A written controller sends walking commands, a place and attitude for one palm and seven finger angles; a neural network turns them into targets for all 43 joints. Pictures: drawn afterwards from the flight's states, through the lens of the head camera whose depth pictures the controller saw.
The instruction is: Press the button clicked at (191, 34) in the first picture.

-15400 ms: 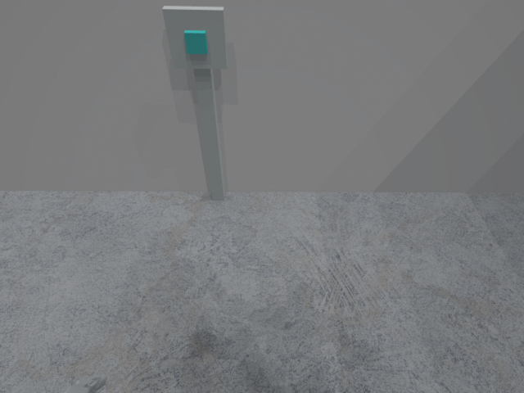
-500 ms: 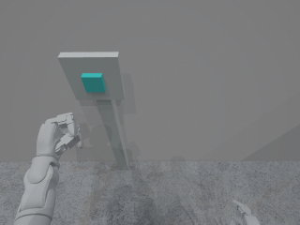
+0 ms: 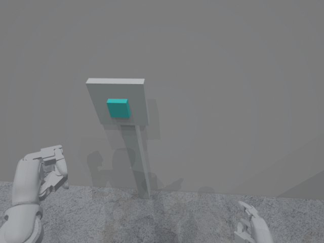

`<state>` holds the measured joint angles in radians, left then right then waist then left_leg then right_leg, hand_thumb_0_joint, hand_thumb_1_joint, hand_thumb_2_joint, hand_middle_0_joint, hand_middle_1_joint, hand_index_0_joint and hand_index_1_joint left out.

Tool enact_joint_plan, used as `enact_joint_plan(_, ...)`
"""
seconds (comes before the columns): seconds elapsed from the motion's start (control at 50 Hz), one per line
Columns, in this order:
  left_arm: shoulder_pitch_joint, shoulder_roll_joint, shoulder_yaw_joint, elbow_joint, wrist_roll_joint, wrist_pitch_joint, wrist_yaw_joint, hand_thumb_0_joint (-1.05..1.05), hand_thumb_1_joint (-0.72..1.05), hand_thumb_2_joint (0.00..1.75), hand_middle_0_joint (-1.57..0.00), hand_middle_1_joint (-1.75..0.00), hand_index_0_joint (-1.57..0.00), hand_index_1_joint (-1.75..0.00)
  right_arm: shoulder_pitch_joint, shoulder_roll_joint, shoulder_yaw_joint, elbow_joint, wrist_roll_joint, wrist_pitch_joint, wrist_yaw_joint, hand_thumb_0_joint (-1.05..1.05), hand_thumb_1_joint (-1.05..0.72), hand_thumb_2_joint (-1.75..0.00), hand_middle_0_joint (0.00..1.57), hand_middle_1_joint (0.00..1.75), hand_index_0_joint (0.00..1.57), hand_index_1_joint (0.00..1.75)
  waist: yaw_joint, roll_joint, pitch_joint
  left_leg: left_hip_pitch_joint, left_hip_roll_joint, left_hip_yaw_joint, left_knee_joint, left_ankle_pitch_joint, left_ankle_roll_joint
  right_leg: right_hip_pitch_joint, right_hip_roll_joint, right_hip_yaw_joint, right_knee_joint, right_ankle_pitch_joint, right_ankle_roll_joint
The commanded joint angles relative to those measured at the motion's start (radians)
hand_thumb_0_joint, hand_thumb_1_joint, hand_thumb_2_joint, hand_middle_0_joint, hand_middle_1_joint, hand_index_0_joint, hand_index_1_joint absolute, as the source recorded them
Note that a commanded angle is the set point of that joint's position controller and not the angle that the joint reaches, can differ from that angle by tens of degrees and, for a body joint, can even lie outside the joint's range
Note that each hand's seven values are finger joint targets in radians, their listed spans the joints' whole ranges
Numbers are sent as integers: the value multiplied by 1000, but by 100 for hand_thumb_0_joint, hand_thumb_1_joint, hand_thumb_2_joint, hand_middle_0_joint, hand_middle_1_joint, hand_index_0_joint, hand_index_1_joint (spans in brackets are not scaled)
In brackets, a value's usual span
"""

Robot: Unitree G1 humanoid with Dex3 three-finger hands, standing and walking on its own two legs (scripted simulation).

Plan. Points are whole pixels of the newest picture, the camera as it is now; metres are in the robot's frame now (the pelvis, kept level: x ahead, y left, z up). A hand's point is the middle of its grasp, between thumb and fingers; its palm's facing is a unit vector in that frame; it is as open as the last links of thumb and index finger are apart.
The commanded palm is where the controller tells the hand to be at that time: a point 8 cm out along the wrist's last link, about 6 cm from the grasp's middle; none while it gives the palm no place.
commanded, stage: draw the hand back to the body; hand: left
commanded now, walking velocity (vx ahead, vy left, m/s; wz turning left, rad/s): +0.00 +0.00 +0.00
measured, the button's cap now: (119, 107) +0.52 +0.21 +0.04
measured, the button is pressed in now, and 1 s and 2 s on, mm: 0 0 0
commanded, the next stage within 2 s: step back with the hand held close in 0.50 s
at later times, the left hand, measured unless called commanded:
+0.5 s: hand (40, 198) +0.15 +0.24 +0.15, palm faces +0.41 -0.84 -0.36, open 3.1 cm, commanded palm +0.10 +0.27 +0.17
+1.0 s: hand (33, 198) +0.15 +0.25 +0.15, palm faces +0.25 -0.83 -0.49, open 3.1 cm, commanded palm +0.09 +0.30 +0.17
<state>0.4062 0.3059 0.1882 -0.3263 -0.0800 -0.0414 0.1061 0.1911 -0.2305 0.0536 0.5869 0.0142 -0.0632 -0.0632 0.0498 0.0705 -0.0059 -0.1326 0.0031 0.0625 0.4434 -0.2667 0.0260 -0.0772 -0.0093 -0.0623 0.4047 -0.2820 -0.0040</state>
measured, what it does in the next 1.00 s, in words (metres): shifts its weight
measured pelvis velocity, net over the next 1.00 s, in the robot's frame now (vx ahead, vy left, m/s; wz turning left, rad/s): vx -0.05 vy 0.02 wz -0.03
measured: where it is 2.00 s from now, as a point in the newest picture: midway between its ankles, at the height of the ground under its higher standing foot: outside the picture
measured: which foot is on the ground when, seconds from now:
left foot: down 0.00-1.00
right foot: down 0.00-1.00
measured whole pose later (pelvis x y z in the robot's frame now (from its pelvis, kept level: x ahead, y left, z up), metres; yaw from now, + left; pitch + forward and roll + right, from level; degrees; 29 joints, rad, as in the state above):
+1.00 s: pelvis -0.05 +0.02 +0.00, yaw -2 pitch +0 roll -1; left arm 0.65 0.41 0.35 -0.59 -0.05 -0.15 0.11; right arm 0.19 -0.23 0.00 0.54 0.01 0.01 -0.07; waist 0.00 0.01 0.05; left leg -0.28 0.00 0.10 0.48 -0.21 0.06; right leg -0.24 -0.02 -0.03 0.44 -0.21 0.02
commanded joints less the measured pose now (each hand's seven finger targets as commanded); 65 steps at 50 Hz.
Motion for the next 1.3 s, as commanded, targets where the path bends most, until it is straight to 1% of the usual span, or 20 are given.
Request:
enact_joint_plan(0.0,-9,167,143,-260,1,-51,5,0,90,90,-130,-150,-130,-150,-120,-105,-57,-162,-6,-47,-3,0,-90,-90,20,30,20,30,3,-69,-100,79,25,-50,-45,399,5,1,3,25,-43,381,-11)
enact_joint_plan(0.16,87,193,202,-389,4,-78,12,0,90,90,-130,-150,-130,-150,-131,-90,-61,-158,-5,-70,-7,0,-90,-90,20,30,20,30,16,4,-86,86,21,-47,-45,350,3,-14,4,28,-59,333,-12)
enact_joint_plan(0.22,110,186,203,-385,4,-84,13,0,90,90,-130,-150,-130,-150,-134,-89,-63,-151,-6,-82,-13,0,-90,-90,20,30,20,30,13,-19,-41,74,19,-44,-50,281,6,-41,8,31,-79,286,-11)
enact_joint_plan(0.26,118,158,189,-323,3,-79,11,0,90,90,-130,-150,-130,-150,-127,-94,-68,-144,-6,-78,-15,0,-90,-90,20,30,20,30,7,-78,3,56,22,-45,-61,240,10,-61,10,29,-92,249,-7)
enact_joint_plan(0.32,77,155,184,-312,6,-82,11,0,90,90,-130,-150,-130,-150,-127,-98,-69,-139,-6,-75,-21,0,-90,-90,20,30,20,30,2,-60,27,54,20,-46,-72,188,10,-76,9,35,-107,188,-6)
enact_joint_plan(0.46,55,182,198,-367,9,-103,20,0,90,90,-130,-150,-130,-150,-142,-91,-65,-142,-12,-99,-29,0,-90,-90,20,30,20,30,17,-19,-18,69,14,-51,-81,142,11,-53,5,47,-123,130,-11)
enact_joint_plan(0.54,55,179,199,-368,11,-108,21,0,90,90,-130,-150,-130,-150,-146,-89,-62,-134,-12,-110,-29,0,-90,-90,20,30,20,30,17,17,17,59,14,-54,-89,117,4,-67,8,52,-138,99,-15)
enact_joint_plan(0.58,75,178,206,-337,11,-105,20,0,90,90,-130,-150,-130,-150,-146,-91,-66,-130,-12,-111,-31,0,-90,-90,20,30,20,30,20,-34,34,52,17,-56,-96,113,4,-68,13,49,-147,92,-14)
enact_joint_plan(0.6,4,167,181,-340,12,-105,19,0,90,90,-130,-150,-130,-150,-145,-95,-62,-127,-11,-108,-30,0,-90,-90,20,30,20,30,5,-14,44,54,16,-57,-101,97,4,-77,10,54,-147,75,-14)
enact_joint_plan(0.62,-89,294,329,-418,16,-144,27,0,90,90,-130,-150,-130,-150,-126,-112,-65,-168,-8,-81,-21,0,-90,-90,20,30,20,30,-24,-47,119,-40,34,-71,-69,21,24,-186,-37,161,-204,63,-6)
enact_joint_plan(0.64,27,215,272,-315,20,-147,19,0,90,90,-130,-150,-130,-150,-117,-96,-67,-143,-14,-63,-20,0,-90,-90,20,30,20,30,-30,-93,96,-30,29,-74,-45,24,25,-195,-58,162,-215,40,-8)
enact_joint_plan(0.66,78,188,242,-292,24,-142,16,0,90,90,-130,-150,-130,-150,-120,-95,-69,-148,-15,-49,-15,0,-90,-90,20,30,20,30,-29,-114,89,-17,31,-69,-35,46,24,-206,-65,162,-223,47,-5)
enact_joint_plan(0.72,134,163,217,-300,27,-152,11,0,90,90,-130,-150,-130,-150,-119,-109,-78,-160,-16,-21,-8,0,-90,-90,20,30,20,30,-35,-83,17,-26,43,-67,-49,104,18,-166,-62,125,-171,117,0)
enact_joint_plan(0.78,179,192,239,-369,25,-163,16,0,90,90,-130,-150,-130,-150,-125,-118,-87,-181,-14,0,-10,0,-90,-90,20,30,20,30,-33,-18,-84,-20,59,-66,-61,209,22,-102,-51,92,-87,247,6)
enact_joint_plan(0.84,210,233,279,-448,24,-170,23,0,90,90,-130,-150,-130,-150,-119,-113,-96,-207,-8,15,-10,0,-90,-90,20,30,20,30,-33,-52,-171,-27,75,-77,-41,340,25,-42,-36,77,-7,368,13)
enact_joint_plan(0.94,267,255,316,-504,21,-179,33,0,90,90,-130,-150,-130,-150,-117,-111,-99,-228,-6,15,-14,0,-90,-90,20,30,20,30,-26,14,-188,-97,109,-111,-52,397,31,-27,-10,61,96,355,15)
enact_joint_plan(1.04,275,225,312,-469,23,-188,35,0,90,90,-130,-150,-130,-150,-101,-121,-106,-219,-8,0,-12,0,-90,-90,20,30,20,30,-34,36,-126,-244,153,-144,-98,242,47,-23,0,67,167,237,15)
enact_joint_plan(1.16,215,201,290,-446,36,-203,39,0,90,90,-130,-150,-130,-150,-88,-124,-102,-215,-5,-24,-14,0,-90,-90,20,30,20,30,-52,-34,-42,-436,137,-154,-110,-196,59,-24,-23,122,140,147,8)
enact_joint_plan(1.22,186,213,286,-469,45,-215,46,0,90,90,-130,-150,-130,-150,-82,-116,-103,-213,-12,-30,-16,0,-90,-90,20,30,20,30,-58,-105,-30,-378,80,-131,-11,-254,43,-154,-73,204,4,-34,-17)
enact_joint_plan(1.28,153,243,287,-522,43,-230,61,0,90,90,-130,-150,-130,-150,-63,-116,-106,-190,-18,-35,-15,0,-90,-90,20,30,20,30,-66,-157,-54,-177,20,-92,180,-163,5,-374,-162,273,-127,-183,-75)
